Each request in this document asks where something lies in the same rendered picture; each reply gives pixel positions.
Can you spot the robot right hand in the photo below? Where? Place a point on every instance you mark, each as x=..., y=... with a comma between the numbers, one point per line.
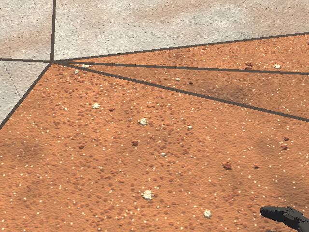
x=289, y=216

